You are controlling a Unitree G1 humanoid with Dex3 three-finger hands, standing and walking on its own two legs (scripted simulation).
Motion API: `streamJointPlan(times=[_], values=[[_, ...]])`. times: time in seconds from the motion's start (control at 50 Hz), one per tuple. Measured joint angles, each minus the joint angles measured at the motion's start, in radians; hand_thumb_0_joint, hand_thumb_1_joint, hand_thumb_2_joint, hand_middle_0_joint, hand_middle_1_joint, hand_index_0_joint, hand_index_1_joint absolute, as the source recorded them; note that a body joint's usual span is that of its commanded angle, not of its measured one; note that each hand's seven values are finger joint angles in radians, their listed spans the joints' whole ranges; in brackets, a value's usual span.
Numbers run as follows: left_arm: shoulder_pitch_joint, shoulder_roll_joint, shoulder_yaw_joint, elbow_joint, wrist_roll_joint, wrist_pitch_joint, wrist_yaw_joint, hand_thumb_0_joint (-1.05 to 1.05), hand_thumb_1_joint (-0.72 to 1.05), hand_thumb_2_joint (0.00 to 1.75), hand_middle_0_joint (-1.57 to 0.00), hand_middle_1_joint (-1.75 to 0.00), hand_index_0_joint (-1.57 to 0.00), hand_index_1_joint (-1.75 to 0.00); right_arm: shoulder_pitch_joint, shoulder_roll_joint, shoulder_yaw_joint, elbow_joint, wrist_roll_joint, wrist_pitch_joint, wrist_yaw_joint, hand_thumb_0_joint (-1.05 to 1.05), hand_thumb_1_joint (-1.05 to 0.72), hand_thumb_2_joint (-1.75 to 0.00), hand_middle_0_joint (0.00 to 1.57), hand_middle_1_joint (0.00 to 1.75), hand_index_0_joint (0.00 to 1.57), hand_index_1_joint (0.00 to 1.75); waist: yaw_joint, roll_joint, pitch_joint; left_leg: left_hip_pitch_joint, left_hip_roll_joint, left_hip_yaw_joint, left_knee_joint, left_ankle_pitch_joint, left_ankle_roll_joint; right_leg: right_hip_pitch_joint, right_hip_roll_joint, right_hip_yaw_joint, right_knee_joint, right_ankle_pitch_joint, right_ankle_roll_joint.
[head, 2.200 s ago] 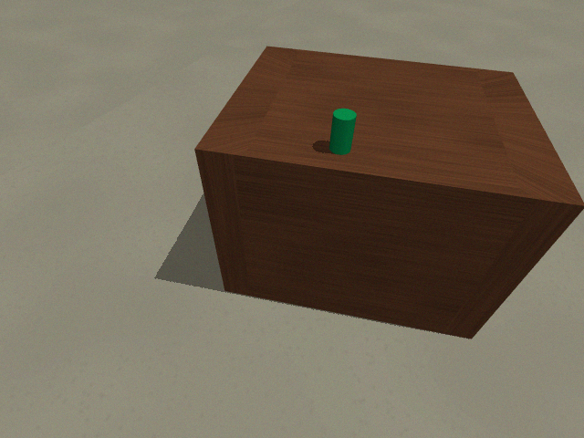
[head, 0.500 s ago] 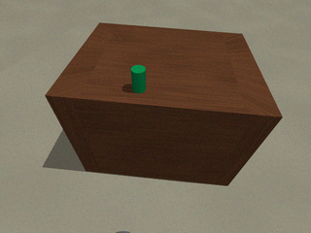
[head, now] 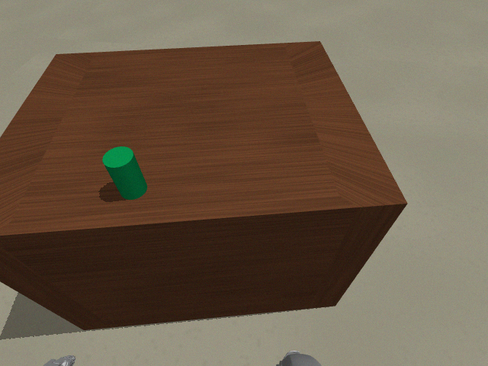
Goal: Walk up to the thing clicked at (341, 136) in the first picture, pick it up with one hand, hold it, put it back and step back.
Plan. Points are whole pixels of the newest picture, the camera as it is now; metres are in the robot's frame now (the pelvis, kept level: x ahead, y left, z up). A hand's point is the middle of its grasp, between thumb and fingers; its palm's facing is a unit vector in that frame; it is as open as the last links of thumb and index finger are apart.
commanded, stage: walk up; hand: left
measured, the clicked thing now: (126, 174) +0.51 +0.23 +0.00
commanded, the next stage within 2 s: none
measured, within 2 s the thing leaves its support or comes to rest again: neither
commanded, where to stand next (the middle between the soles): +0.12 +0.01 m, yaw +2 degrees
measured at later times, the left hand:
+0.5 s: hand out of the picture +0.14 +0.25 -0.13, palm faces +0.04 -0.91 -0.41, open 7.4 cm
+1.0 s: hand out of the picture +0.09 +0.29 -0.13, palm faces +0.07 -0.91 -0.40, open 7.4 cm
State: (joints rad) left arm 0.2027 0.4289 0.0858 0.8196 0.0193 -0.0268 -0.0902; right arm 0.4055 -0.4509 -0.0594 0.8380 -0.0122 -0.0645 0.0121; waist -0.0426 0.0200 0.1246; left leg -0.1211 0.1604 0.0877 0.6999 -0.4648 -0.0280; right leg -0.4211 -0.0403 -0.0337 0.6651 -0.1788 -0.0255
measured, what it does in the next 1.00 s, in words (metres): steps on the spot: left foot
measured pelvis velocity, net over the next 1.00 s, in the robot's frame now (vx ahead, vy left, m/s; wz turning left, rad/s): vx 0.05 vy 0.01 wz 0.07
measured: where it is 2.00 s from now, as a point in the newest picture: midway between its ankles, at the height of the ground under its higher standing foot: outside the picture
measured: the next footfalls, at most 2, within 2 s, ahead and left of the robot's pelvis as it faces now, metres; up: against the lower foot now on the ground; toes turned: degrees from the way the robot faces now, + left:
left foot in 0.52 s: +0.12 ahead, +0.11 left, +0.00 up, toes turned +4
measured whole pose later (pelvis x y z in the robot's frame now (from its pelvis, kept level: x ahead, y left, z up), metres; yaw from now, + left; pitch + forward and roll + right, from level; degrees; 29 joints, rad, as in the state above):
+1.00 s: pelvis +0.05 +0.01 +0.02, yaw +4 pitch -4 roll -1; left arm 0.21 0.39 0.02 1.02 0.02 -0.05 0.00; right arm 0.13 -0.35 -0.01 0.98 -0.02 0.02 0.04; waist 0.03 0.03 0.04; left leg -0.26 -0.01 0.00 0.59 -0.27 0.03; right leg -0.22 -0.03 -0.02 0.55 -0.27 0.01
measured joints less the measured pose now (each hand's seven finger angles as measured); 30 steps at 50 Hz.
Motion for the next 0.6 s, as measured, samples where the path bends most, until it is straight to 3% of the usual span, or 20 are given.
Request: streamJointPlan(times=[0.04, 0.08, 0.12, 0.22, 0.34, 0.48, 0.52, 0.56, 0.6], values=[[-0.005, -0.015, -0.004, -0.010, 0.000, -0.014, 0.012, 0.01, 0.90, 0.90, -0.20, -0.30, -0.20, -0.30, -0.020, 0.010, 0.005, 0.006, 0.007, 0.021, -0.008, 0.00, -0.91, -0.90, 0.21, 0.30, 0.21, 0.30, 0.007, 0.012, 0.007, -0.080, -0.027, -0.072, 0.218, -0.031, 0.034, 0.010, 0.010, -0.011, 0.051, -0.059, -0.003], [0.002, -0.033, -0.015, -0.016, -0.010, -0.016, 0.019, 0.00, 0.90, 0.90, -0.20, -0.30, -0.20, -0.30, -0.039, 0.020, 0.015, 0.011, 0.010, 0.031, -0.011, 0.01, -0.91, -0.90, 0.21, 0.30, 0.20, 0.30, 0.024, 0.004, -0.001, -0.165, -0.078, -0.091, 0.394, -0.040, 0.048, 0.039, 0.006, -0.003, 0.043, -0.082, -0.015], [0.016, -0.053, -0.028, -0.018, -0.017, -0.018, 0.029, 0.00, 0.90, 0.90, -0.20, -0.30, -0.20, -0.30, -0.056, 0.023, 0.021, 0.011, 0.017, 0.032, -0.009, 0.01, -0.91, -0.90, 0.21, 0.30, 0.20, 0.30, 0.036, 0.012, -0.012, -0.241, -0.102, -0.098, 0.466, 0.001, 0.054, 0.083, 0.009, -0.007, -0.006, -0.076, -0.021], [0.058, -0.078, -0.054, -0.005, -0.019, -0.038, 0.058, 0.00, 0.90, 0.90, -0.20, -0.30, -0.21, -0.30, -0.096, 0.024, 0.023, -0.003, 0.017, 0.038, -0.004, 0.00, -0.91, -0.90, 0.21, 0.30, 0.20, 0.30, 0.057, 0.042, -0.019, -0.363, -0.116, -0.139, 0.395, 0.130, 0.041, 0.158, 0.048, -0.020, -0.107, -0.057, -0.034], [0.056, -0.086, -0.062, 0.020, -0.012, -0.036, 0.092, 0.01, 0.90, 0.90, -0.20, -0.30, -0.21, -0.30, -0.143, 0.040, 0.017, 0.018, 0.014, 0.075, -0.012, 0.00, -0.91, -0.90, 0.21, 0.30, 0.20, 0.30, 0.067, 0.049, 0.008, -0.362, -0.151, -0.179, 0.206, 0.167, 0.029, 0.174, 0.064, -0.044, -0.101, -0.083, -0.039], [0.019, -0.057, -0.057, 0.014, -0.006, -0.015, 0.107, 0.01, 0.90, 0.90, -0.20, -0.30, -0.21, -0.30, -0.180, 0.055, 0.011, 0.020, -0.005, 0.103, -0.004, 0.00, -0.91, -0.90, 0.21, 0.30, 0.20, 0.30, 0.067, 0.002, 0.022, -0.277, -0.161, -0.118, 0.116, 0.085, 0.051, 0.100, 0.018, -0.077, 0.025, -0.156, -0.027], [0.009, -0.042, -0.058, 0.013, -0.006, -0.011, 0.109, 0.01, 0.90, 0.90, -0.20, -0.30, -0.21, -0.30, -0.191, 0.052, 0.008, 0.013, -0.008, 0.098, 0.000, 0.00, -0.91, -0.90, 0.21, 0.30, 0.20, 0.30, 0.060, -0.014, 0.021, -0.225, -0.160, -0.105, 0.031, 0.104, 0.062, 0.067, -0.004, -0.084, 0.075, -0.180, -0.015], [-0.012, -0.025, -0.054, 0.023, -0.010, -0.002, 0.112, 0.01, 0.90, 0.90, -0.20, -0.30, -0.21, -0.30, -0.212, 0.061, 0.004, 0.016, -0.014, 0.086, -0.002, 0.00, -0.91, -0.90, 0.21, 0.30, 0.20, 0.30, 0.063, -0.059, 0.038, -0.209, -0.196, -0.086, 0.000, 0.124, 0.043, 0.042, -0.045, -0.059, 0.125, -0.193, -0.003], [-0.024, -0.029, -0.054, 0.039, -0.016, 0.008, 0.115, 0.01, 0.90, 0.90, -0.20, -0.30, -0.21, -0.30, -0.224, 0.057, 0.007, 0.013, -0.013, 0.076, 0.001, 0.00, -0.91, -0.90, 0.21, 0.30, 0.20, 0.30, 0.066, -0.049, 0.039, -0.214, -0.191, -0.086, 0.012, 0.121, 0.048, 0.031, -0.022, -0.029, 0.159, -0.283, 0.001]])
